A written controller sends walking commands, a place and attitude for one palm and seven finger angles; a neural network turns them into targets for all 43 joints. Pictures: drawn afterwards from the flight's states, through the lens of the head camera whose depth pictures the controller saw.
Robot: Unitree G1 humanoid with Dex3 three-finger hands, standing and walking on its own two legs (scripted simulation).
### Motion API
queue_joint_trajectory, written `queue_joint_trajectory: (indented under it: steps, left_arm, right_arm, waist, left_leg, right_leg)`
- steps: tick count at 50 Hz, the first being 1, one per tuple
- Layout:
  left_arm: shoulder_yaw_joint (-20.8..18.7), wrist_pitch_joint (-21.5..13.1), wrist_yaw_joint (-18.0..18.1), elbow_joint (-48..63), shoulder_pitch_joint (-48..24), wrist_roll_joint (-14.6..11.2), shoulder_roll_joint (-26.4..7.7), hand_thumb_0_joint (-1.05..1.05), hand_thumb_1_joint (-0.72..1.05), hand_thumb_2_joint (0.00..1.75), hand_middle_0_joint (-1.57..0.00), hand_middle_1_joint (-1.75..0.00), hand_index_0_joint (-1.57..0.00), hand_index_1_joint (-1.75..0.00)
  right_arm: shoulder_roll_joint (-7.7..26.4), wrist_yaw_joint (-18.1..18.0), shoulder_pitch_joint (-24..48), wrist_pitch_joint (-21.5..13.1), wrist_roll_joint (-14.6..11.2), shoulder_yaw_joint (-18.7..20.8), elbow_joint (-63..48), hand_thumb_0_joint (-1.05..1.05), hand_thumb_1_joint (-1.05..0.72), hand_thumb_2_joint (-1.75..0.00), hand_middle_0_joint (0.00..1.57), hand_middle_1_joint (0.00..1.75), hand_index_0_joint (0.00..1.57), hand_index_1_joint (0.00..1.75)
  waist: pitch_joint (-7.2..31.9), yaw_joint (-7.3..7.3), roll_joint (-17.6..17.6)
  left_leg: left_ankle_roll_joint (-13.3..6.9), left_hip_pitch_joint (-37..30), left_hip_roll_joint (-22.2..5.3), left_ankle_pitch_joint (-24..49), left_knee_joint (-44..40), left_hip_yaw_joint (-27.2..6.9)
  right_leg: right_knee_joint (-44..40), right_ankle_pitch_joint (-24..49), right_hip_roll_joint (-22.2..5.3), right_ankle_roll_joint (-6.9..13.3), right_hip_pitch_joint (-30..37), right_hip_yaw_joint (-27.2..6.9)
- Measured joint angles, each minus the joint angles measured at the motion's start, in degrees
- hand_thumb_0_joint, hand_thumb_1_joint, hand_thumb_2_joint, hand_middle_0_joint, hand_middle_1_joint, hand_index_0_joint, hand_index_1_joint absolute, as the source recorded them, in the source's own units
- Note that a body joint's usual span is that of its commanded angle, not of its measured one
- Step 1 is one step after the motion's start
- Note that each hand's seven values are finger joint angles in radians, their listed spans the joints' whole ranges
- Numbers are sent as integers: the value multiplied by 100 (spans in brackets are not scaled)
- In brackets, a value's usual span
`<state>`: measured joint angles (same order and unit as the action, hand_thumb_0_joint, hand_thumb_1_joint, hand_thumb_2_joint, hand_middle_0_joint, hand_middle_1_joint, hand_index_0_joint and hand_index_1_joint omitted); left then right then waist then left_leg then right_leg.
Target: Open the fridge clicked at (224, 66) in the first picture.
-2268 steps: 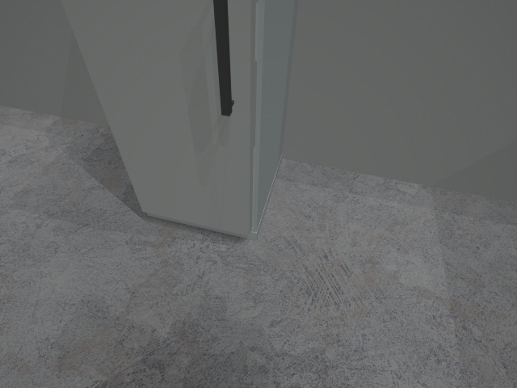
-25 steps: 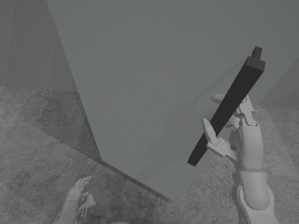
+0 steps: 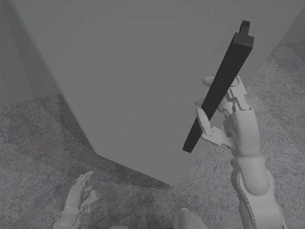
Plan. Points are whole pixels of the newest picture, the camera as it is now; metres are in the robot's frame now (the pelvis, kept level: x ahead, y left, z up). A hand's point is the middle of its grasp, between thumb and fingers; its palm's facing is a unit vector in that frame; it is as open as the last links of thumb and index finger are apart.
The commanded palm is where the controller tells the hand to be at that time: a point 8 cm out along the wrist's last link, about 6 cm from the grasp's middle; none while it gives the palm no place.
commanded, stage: walk backward, drawing the door open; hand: right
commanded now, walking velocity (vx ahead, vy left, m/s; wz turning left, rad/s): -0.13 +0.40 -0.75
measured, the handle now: (207, 106) +0.35 -0.07 +0.15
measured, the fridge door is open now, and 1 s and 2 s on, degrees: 41 73 69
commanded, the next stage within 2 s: stop walking and hold the door back in 0.94 s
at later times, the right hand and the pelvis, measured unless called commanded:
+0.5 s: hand (158, 177) +0.19 +0.02 +0.16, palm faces +0.37 +0.90 -0.25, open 8.1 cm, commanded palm +0.15 -0.01 +0.17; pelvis -0.04 +0.24 -0.01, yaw -22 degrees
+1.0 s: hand out of the picture +0.11 +0.14 +0.17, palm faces +0.74 +0.65 -0.19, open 7.2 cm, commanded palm +0.06 +0.12 +0.16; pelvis +0.01 +0.44 +0.00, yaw -43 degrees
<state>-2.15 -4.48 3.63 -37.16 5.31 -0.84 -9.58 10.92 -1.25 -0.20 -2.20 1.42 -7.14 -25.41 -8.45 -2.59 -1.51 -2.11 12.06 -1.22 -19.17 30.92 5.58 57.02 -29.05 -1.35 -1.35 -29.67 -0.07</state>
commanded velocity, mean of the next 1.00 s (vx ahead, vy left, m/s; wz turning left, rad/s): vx -0.14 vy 0.36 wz -0.74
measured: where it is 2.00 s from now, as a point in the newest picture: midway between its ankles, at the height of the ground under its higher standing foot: outside the picture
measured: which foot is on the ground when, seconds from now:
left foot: down 0.00-0.10, up 0.12-0.38, down 0.40-0.66, up 0.68-1.00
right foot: up 0.00-0.08, down 0.10-0.40, up 0.42-0.66, down 0.68-1.00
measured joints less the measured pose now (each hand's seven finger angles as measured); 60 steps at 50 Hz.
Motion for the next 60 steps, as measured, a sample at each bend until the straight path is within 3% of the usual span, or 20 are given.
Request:
queue_joint_trajectory:
  steps: [4, 5, 7, 11, 14, 18, 21, 24, 26, 29, 33, 35, 37, 40, 47, 50, 51, 53, 57, 60]
  left_arm:
    - [7, -115, 123, 311, 104, 99, -148, 1, 90, 90, -20, -30, -20, -30]
    - [3, -173, 124, 407, 103, 119, -198, 1, 90, 90, -20, -30, -20, -30]
    - [-76, -253, 86, 384, -45, 202, -73, 1, 90, 90, -19, -30, -20, -30]
    - [68, -211, -73, 283, -101, 261, 53, 1, 90, 90, -19, -30, -20, -30]
    - [81, -213, -162, 192, -11, 180, 53, 1, 90, 90, -20, -30, -21, -30]
    - [119, -84, -176, 190, 242, -13, 150, 1, 90, 89, -20, -30, -21, -30]
    - [163, 17, -151, 74, 181, -89, 145, 1, 90, 89, -20, -30, -21, -30]
    - [65, 11, -18, -131, 22, -52, -11, 1, 90, 89, -20, -30, -21, -30]
    - [-4, 31, 53, -70, 30, 1, -92, 1, 90, 89, -20, -30, -21, -30]
    - [-41, 84, 115, 131, 117, 54, -174, 1, 90, 90, -20, -30, -20, -30]
    - [-7, -3, 154, 407, 222, 103, -225, 1, 90, 90, -20, -30, -20, -30]
    - [-36, -70, 148, 452, 101, 147, -117, 1, 90, 90, -19, -30, -20, -30]
    - [35, -88, 78, 375, -24, 217, -2, 1, 90, 90, -19, -30, -20, -30]
    - [143, -115, -27, 304, 5, 236, 123, 1, 90, 90, -20, -30, -20, -30]
    - [205, -81, -148, 234, 333, 38, 184, 1, 90, 89, -20, -30, -21, -30]
    - [243, -45, -145, 263, 428, -34, 254, 1, 90, 89, -20, -30, -21, -30]
    - [271, -41, -149, 271, 432, -51, 296, 1, 90, 89, -20, -30, -21, -30]
    - [219, -21, -99, 85, 204, -43, 98, 1, 90, 89, -20, -30, -21, -30]
    - [52, 66, 94, -142, 208, 18, -266, 1, 90, 89, -20, -30, -21, -30]
    - [63, 203, 221, -194, 241, 40, -453, 1, 90, 90, -20, -30, -20, -30]
  right_arm:
    - [-16, 103, -90, -72, 70, -93, -153, -10, -57, -84, 37, 131, 13, 112]
    - [-16, 67, -68, -77, 97, -102, -230, -11, -58, -84, 37, 132, 13, 110]
    - [91, 38, 183, -244, 122, -33, -137, -13, -59, -83, 38, 133, 11, 107]
    - [210, 66, 408, -302, 93, 102, 55, -12, -59, -85, 37, 131, 11, 108]
    - [149, 114, 451, -212, 34, 163, 112, -11, -58, -88, 36, 130, 11, 110]
    - [277, 121, 336, -63, -180, 383, 132, -12, -55, -93, 37, 131, 11, 109]
    - [314, 37, 211, -15, -194, 703, 125, -17, -52, -98, 39, 133, 9, 107]
    - [168, -50, -83, 0, -219, 813, 95, -16, -52, -98, 41, 135, 10, 109]
    - [130, -84, -317, -33, -233, 817, 32, -16, -52, -97, 40, 134, 11, 112]
    - [127, -56, -538, -107, -270, 741, -90, -15, -52, -94, 39, 134, 13, 116]
    - [203, 22, -525, -138, -246, 576, -413, -16, -50, -91, 41, 136, 17, 120]
    - [285, -14, -307, -274, -232, 565, -462, -17, -50, -89, 42, 137, 17, 122]
    - [311, -29, -203, -380, -143, 604, -421, -17, -51, -87, 43, 138, 18, 123]
    - [409, 12, -173, -291, -98, 625, -362, -15, -53, -84, 44, 139, 18, 124]
    - [339, -86, -364, -11, -301, 783, -112, -11, -57, -81, 44, 140, 20, 127]
    - [464, -212, -428, 55, -423, 1075, -37, -11, -58, -81, 44, 140, 19, 127]
    - [543, -264, -430, 88, -442, 1225, -68, -12, -58, -81, 45, 140, 18, 127]
    - [299, -351, -463, 9, -395, 1402, 14, -12, -59, -81, 45, 140, 18, 128]
    - [174, -413, -417, -212, -378, 1270, 597, -11, -59, -82, 45, 140, 21, 131]
    - [324, -392, 132, -434, -412, 1125, 1500, -11, -58, -83, 45, 140, 27, 134]
  waist:
    - [176, -74, 166]
    - [207, -46, 115]
    - [-75, -33, 326]
    - [-490, -48, 233]
    - [-544, 156, -58]
    - [-285, 374, -207]
    - [-98, 340, -255]
    - [-121, 208, -207]
    - [-120, 123, -113]
    - [-58, -11, -4]
    - [123, -4, 128]
    - [-56, 71, 406]
    - [-333, 124, 542]
    - [-460, 77, 388]
    - [-89, 335, -132]
    - [210, 336, -114]
    - [341, 364, 79]
    - [259, 321, -125]
    - [303, 299, -152]
    - [380, 371, -47]
  left_leg:
    - [-151, 382, -92, -137, 432, 408]
    - [-143, 682, -46, -212, 916, 464]
    - [87, 1262, 41, -719, 2241, 43]
    - [336, 2052, 346, -599, 3657, -447]
    - [383, 1980, 150, 98, 2817, -679]
    - [484, 860, -101, 300, 950, -766]
    - [537, 385, -74, 15, 449, -475]
    - [381, 372, -215, -10, 594, -243]
    - [268, 269, -332, 83, 451, -88]
    - [148, 186, -412, 173, 250, 301]
    - [-21, 598, -328, 18, 650, 768]
    - [71, 1085, -317, -466, 1654, 439]
    - [237, 1466, -51, -746, 2656, -51]
    - [390, 1855, 193, -441, 3239, -339]
    - [544, 1082, -53, 169, 1370, -662]
    - [564, 213, -60, 86, 215, -499]
    - [471, -8, -175, 105, -211, -499]
    - [428, 135, -85, 19, 133, -327]
    - [397, 30, -358, 28, 212, -30]
    - [344, -35, -536, 138, 97, 140]
  right_leg:
    - [-1480, 775, 60, -17, 802, 792]
    - [-2159, 1313, 18, 131, 1119, 807]
    - [-2217, 1245, 82, 335, 1144, 694]
    - [-2637, 1683, -206, -21, 1232, -3]
    - [-2957, 1999, -581, -245, 1205, -444]
    - [-2799, 1925, -873, -417, 956, -889]
    - [-1646, 799, -873, -173, 334, -1165]
    - [763, -327, -341, -44, -259, -677]
    - [1432, -442, -125, -75, -278, -83]
    - [768, -370, -12, -75, 129, 639]
    - [-1653, 525, -25, -27, 1087, 1036]
    - [-1955, 1143, 28, 307, 1179, 1029]
    - [-1953, 1153, -43, 374, 1237, 864]
    - [-2450, 1554, -304, 140, 1286, 294]
    - [-3131, 2169, -895, -342, 1183, -551]
    - [-2810, 1956, -916, -345, 789, -879]
    - [-2441, 1507, -795, -279, 535, -869]
    - [-877, 277, -665, -137, -32, -944]
    - [1316, -157, -62, -140, -459, -87]
    - [888, 213, 180, -93, -103, 431]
